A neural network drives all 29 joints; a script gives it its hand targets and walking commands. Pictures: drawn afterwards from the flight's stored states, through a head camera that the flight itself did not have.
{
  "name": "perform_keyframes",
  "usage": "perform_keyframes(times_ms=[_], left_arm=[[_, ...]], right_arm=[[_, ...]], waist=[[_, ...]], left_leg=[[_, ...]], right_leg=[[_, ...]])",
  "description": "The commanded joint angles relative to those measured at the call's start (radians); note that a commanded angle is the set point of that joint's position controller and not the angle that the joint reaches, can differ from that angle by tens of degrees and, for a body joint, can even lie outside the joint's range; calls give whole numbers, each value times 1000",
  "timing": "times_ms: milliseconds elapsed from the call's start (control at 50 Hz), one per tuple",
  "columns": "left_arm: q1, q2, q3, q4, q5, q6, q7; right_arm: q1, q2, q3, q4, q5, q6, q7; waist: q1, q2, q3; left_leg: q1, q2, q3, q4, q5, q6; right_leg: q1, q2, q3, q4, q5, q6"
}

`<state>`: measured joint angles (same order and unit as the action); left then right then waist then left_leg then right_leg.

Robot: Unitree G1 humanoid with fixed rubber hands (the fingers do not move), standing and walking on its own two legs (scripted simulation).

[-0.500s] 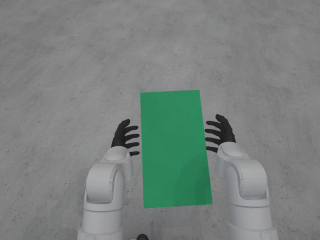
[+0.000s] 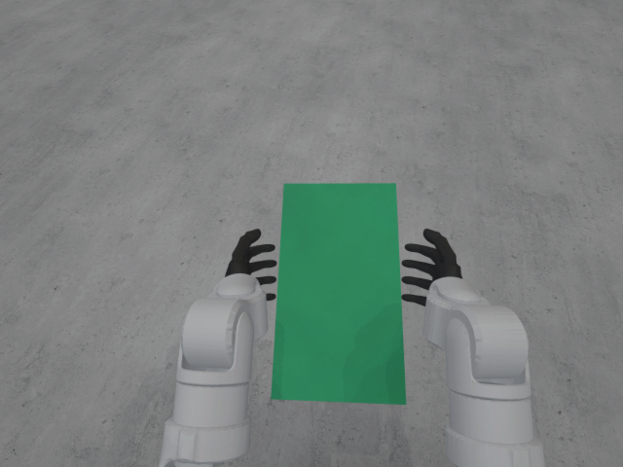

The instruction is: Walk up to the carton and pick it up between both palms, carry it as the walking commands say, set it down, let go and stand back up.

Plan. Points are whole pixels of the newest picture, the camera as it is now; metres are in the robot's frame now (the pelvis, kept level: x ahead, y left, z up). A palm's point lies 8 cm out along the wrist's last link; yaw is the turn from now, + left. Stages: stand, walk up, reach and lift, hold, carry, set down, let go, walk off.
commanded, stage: carry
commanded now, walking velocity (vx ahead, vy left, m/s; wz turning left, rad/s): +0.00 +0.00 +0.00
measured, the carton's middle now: (338, 300) +0.37 -0.03 -0.05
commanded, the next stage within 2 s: none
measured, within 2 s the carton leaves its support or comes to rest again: neither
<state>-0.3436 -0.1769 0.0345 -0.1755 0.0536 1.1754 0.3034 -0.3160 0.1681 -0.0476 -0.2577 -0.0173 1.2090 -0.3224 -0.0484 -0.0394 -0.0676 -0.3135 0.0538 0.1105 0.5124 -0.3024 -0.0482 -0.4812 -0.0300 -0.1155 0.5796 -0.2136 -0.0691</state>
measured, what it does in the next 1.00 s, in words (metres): shifts its weight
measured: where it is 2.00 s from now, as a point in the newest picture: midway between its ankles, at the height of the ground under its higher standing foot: outside the picture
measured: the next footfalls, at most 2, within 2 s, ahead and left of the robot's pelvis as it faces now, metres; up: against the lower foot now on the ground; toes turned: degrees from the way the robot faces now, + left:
none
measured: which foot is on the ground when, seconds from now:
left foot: down 0.00-1.00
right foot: down 0.00-1.00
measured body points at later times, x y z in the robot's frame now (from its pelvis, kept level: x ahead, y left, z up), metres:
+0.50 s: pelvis -0.04 +0.02 -0.01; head -0.05 +0.03 +0.44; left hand +0.26 +0.13 +0.07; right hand +0.26 -0.11 +0.08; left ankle -0.03 +0.15 -0.73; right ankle +0.05 -0.07 -0.73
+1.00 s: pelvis -0.09 +0.05 -0.01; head -0.10 +0.05 +0.44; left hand +0.22 +0.16 +0.02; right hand +0.22 -0.08 +0.02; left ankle -0.03 +0.15 -0.73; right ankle +0.05 -0.07 -0.73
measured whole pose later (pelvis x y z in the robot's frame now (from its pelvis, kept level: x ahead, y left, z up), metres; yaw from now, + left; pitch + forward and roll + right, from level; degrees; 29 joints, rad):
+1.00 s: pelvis -0.09 +0.05 -0.01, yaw +0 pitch +0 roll +1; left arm -0.38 -0.19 0.05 0.29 0.18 0.96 0.20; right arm -0.33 0.17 -0.14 0.21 -0.21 0.96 -0.19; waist 0.05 -0.02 -0.04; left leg -0.38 0.04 0.14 0.65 -0.27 0.03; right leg -0.47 -0.07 -0.11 0.54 -0.08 -0.03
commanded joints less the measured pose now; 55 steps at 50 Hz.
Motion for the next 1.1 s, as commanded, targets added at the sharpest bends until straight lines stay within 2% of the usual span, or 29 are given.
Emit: perform_keyframes(times_ms=[0, 100, 120, 140, 220, 260, 280, 320, 420, 460, 540, 560, 580, 660, 700, 740, 760, 820, 840, 880, 900, 920, 940, 960, 980, 1020, 1040, 1060, 1080], left_arm=[[-378, -1007, -431, -277, -293, -63, -172], [-335, -1022, -416, -225, -290, -59, -186], [-375, -1028, -446, -282, -308, -70, -187], [-380, -1029, -442, -274, -301, -69, -190], [-413, -1035, -457, -287, -312, -73, -193], [-317, -961, -397, -191, -260, -63, -179], [-381, -999, -431, -225, -278, -68, -185], [-384, -1055, -436, -192, -283, -62, -199], [-399, -1060, -412, -141, -264, -57, -200], [-435, -1052, -421, -165, -270, -59, -202], [-423, -1063, -418, -118, -256, -60, -199], [-375, -916, -332, -88, -186, -56, -158], [-394, -1023, -384, -117, -233, -63, -184], [-489, -1084, -432, -139, -260, -67, -200], [-438, -957, -315, 110, -155, -96, -203], [-385, -1001, -300, 200, -140, -133, -241], [-433, -1006, -310, 151, -144, -168, -249], [-547, -1068, -358, 205, -156, -247, -301], [-575, -1080, -371, 183, -163, -276, -307], [-613, -1118, -399, 187, -181, -303, -321], [-525, -953, -301, 237, -123, -321, -291], [-542, -990, -338, 257, -131, -334, -301], [-613, -1102, -405, 185, -178, -354, -326], [-654, -1121, -425, 183, -174, -364, -336], [-619, -1128, -424, 208, -170, -369, -344], [-580, -1136, -430, 74, -216, -368, -326], [-535, -1141, -415, 218, -155, -371, -346], [-543, -1124, -427, 149, -176, -367, -340], [-438, -1112, -414, 248, -133, -370, -350]], right_arm=[[-390, 1036, 471, -190, 283, -68, 205], [-385, 1038, 487, -189, 276, -68, 208], [-345, 1044, 464, -171, 269, -74, 214], [-388, 1042, 480, -194, 282, -76, 218], [-363, 1031, 450, -163, 256, -83, 216], [-352, 930, 415, -179, 226, -87, 198], [-366, 976, 429, -153, 237, -84, 213], [-438, 1018, 453, -172, 254, -86, 220], [-467, 1033, 446, -120, 248, -79, 224], [-453, 1026, 415, -102, 233, -81, 222], [-445, 1018, 397, -81, 216, -83, 221], [-398, 884, 319, -41, 161, -76, 185], [-477, 964, 387, -123, 209, -87, 207], [-494, 1032, 393, -77, 212, -83, 223], [-431, 888, 256, 157, 88, -110, 230], [-449, 954, 287, 229, 84, -146, 279], [-510, 929, 275, 158, 75, -186, 281], [-454, 1012, 265, 313, 11, -250, 327], [-542, 996, 278, 245, 37, -288, 332], [-625, 1004, 335, 196, 74, -324, 348], [-555, 857, 249, 243, 24, -342, 319], [-559, 901, 274, 268, 22, -359, 327], [-659, 1028, 394, 190, 88, -377, 356], [-692, 1060, 400, 196, 79, -394, 358], [-656, 1067, 397, 210, 67, -397, 360], [-672, 1101, 463, 60, 152, -396, 348], [-670, 1093, 456, 161, 103, -404, 365], [-613, 1087, 430, 161, 104, -397, 354], [-568, 1059, 433, 214, 74, -405, 369]], waist=[[46, 9, -591], [43, -77, -597], [40, -32, -599], [41, -54, -591], [46, 39, -573], [45, -45, -561], [43, -25, -540], [39, -20, -488], [45, -46, -446], [48, 23, -454], [51, 17, -414], [53, 35, -390], [55, 13, -392], [56, 29, -375], [60, 83, -358], [69, 51, -344], [73, 66, -354], [79, 28, -349], [81, 88, -369], [77, 58, -345], [85, 76, -352], [83, 73, -368], [77, -2, -360], [79, 21, -358], [77, -22, -392], [79, -68, -447], [75, -47, -465], [73, -43, -471], [70, -7, -477]], left_leg=[[79, 82, -27, 45, 335, -26], [59, 76, -36, 65, 163, -16], [54, 70, -43, 4, 125, -13], [93, 94, -63, 22, 176, -10], [93, 96, -70, 75, 266, -6], [90, 101, -77, 69, 189, 6], [104, 64, -54, 63, 61, 4], [95, 78, -80, 34, 37, 15], [59, 63, -90, 31, -4, 22], [50, 73, -101, 19, 6, 30], [30, 90, -120, -16, 17, 35], [48, 92, -104, -7, -29, 23], [12, 87, -128, -25, -68, 32], [-34, 114, -140, -83, -139, 39], [-60, 111, -136, -94, -181, 41], [-83, 132, -162, -147, -237, 45], [-78, 121, -145, -125, -230, 37], [-69, 112, -126, -120, -202, 37], [-44, 104, -124, -121, -191, 39], [-58, 92, -115, -99, -206, 44], [-33, 89, -112, -104, -242, 42], [-6, 59, -83, -75, -241, 44], [2, 70, -100, -64, -198, 51], [-15, 59, -96, -55, -213, 51], [-7, 64, -110, -45, -204, 64], [17, 60, -90, -18, -113, 69], [45, 63, -87, -7, -81, 65], [32, 62, -104, -7, -108, 72], [53, 72, -88, -33, -62, 74]], right_leg=[[499, -215, 152, 50, 1002, 25], [503, -238, 173, 25, 958, 17], [501, -230, 176, 22, 867, -3], [453, -220, 176, 21, 809, 2], [397, -215, 167, -8, 670, 20], [386, -221, 171, -30, 593, 10], [318, -219, 195, -74, 449, -2], [268, -200, 165, -95, 248, 9], [223, -193, 189, -149, 89, 17], [232, -167, 152, -136, 52, 25], [208, -161, 145, -127, 41, 31], [176, -165, 144, -159, -29, 29], [180, -164, 154, -162, -72, 33], [195, -102, 86, -104, -59, 32], [162, -112, 88, -123, -111, 25], [191, -87, 89, -107, -133, 19], [208, -102, 112, -132, -128, 14], [230, -64, 73, -102, -100, 21], [244, -75, 86, -111, -87, 24], [235, -73, 95, -112, -105, 18], [217, -93, 124, -150, -137, 10], [202, -88, 112, -156, -156, 16], [193, -100, 126, -154, -168, 19], [209, -101, 123, -162, -173, 15], [227, -91, 119, -158, -162, 15], [282, -91, 89, -128, -73, 15], [283, -123, 113, -139, -36, 8], [281, -139, 137, -157, -57, 4], [292, -116, 96, -110, 12, 5]])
